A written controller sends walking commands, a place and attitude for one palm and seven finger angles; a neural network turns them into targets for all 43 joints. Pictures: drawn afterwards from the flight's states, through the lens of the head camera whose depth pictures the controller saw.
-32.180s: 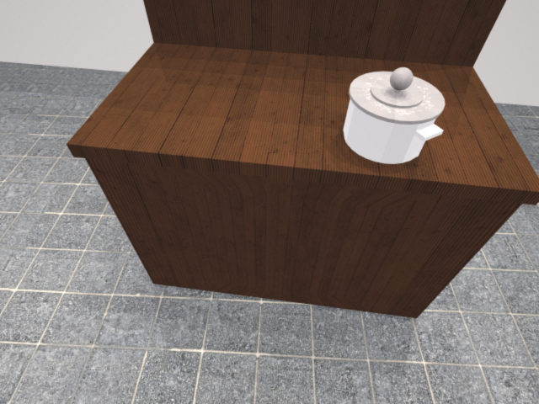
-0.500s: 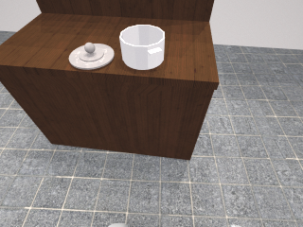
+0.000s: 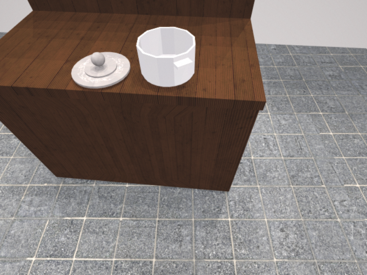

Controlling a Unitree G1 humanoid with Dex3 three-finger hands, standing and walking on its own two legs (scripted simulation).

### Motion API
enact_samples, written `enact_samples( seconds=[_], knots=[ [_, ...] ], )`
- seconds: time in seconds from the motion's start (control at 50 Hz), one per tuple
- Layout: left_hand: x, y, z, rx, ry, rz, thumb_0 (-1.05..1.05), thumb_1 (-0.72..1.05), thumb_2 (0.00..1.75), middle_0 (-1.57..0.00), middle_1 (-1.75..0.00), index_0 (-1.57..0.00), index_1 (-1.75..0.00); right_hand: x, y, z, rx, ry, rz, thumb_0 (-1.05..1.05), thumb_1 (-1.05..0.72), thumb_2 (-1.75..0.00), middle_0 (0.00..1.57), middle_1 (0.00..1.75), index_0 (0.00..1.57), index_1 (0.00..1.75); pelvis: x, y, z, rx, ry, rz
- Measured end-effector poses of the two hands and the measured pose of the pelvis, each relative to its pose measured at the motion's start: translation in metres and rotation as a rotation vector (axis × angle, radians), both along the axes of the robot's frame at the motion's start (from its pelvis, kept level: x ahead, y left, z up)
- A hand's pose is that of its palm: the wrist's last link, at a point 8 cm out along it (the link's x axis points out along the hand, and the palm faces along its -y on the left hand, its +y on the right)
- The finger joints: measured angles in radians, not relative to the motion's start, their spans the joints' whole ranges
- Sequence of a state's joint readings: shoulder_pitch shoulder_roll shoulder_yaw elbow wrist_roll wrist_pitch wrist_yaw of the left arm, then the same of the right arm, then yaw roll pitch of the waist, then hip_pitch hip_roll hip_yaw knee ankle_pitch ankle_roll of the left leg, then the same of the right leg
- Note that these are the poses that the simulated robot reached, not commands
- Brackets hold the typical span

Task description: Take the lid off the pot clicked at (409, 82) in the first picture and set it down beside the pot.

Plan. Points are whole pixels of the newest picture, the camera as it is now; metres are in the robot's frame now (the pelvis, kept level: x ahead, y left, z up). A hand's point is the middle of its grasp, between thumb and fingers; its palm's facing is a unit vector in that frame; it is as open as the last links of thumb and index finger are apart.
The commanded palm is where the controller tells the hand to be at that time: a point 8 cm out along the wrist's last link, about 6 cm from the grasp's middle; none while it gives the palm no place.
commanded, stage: let the arm hang, fingers relaxed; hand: left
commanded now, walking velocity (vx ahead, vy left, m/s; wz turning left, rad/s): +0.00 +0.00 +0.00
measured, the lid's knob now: (98, 59) +0.75 +0.32 +0.04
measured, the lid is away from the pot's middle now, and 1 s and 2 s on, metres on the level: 0.24 0.24 0.24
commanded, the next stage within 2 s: look to check the result in 0.36 s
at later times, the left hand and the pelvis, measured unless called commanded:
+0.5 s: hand out of the picture +0.07 +0.19 -0.18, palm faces -0.01 -0.98 -0.22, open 7.3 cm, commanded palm none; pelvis +0.02 +0.01 +0.00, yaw -2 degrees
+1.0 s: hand out of the picture +0.04 +0.20 -0.18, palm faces -0.02 -0.98 -0.21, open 7.3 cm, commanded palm none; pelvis +0.02 +0.02 +0.00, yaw -2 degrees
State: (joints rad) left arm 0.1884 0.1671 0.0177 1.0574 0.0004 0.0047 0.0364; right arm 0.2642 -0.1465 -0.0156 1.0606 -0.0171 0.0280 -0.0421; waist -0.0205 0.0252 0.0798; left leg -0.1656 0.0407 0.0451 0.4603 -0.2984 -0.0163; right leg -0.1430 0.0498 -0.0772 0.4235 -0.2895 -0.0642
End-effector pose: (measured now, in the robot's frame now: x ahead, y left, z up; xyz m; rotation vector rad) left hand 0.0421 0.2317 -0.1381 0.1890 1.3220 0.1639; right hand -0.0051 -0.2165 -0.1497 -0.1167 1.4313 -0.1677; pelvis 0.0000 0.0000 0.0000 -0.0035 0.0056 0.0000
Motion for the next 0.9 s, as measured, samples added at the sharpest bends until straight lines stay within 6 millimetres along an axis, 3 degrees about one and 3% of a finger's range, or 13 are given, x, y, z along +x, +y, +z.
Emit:
enact_samples(
  seconds=[0.12, 0.24, 0.64, 0.9],
  knots=[
    [0.043, -0.004, 0.001, -0.020, -0.084, -0.034, 0.01, 0.91, 0.90, -0.20, -0.30, -0.20, -0.30, 0.007, 0.004, 0.001, -0.008, -0.017, -0.026, 0.01, -0.92, -0.90, 0.20, 0.30, 0.20, 0.29, 0.008, 0.006, 0.000, 0.004, -0.003, -0.014],
    [0.056, -0.003, -0.001, -0.031, -0.091, -0.046, 0.01, 0.91, 0.90, -0.20, -0.30, -0.20, -0.30, 0.008, 0.007, 0.003, -0.016, -0.015, -0.045, 0.01, -0.91, -0.90, 0.20, 0.30, 0.20, 0.29, 0.015, 0.009, 0.000, 0.006, -0.004, -0.023],
    [0.001, 0.012, -0.007, -0.019, 0.085, -0.006, 0.01, 0.91, 0.90, -0.20, -0.30, -0.20, -0.30, 0.009, 0.017, 0.005, -0.021, 0.025, -0.055, 0.00, -0.90, -0.90, 0.19, 0.30, 0.20, 0.29, 0.022, 0.017, 0.001, -0.001, -0.004, -0.037],
    [-0.004, 0.014, -0.007, -0.023, 0.086, -0.010, 0.01, 0.92, 0.90, -0.20, -0.30, -0.20, -0.30, 0.008, 0.020, 0.006, -0.027, 0.013, -0.053, 0.01, -0.91, -0.90, 0.19, 0.30, 0.20, 0.29, 0.018, 0.021, 0.002, 0.001, -0.009, -0.041]
  ],
)
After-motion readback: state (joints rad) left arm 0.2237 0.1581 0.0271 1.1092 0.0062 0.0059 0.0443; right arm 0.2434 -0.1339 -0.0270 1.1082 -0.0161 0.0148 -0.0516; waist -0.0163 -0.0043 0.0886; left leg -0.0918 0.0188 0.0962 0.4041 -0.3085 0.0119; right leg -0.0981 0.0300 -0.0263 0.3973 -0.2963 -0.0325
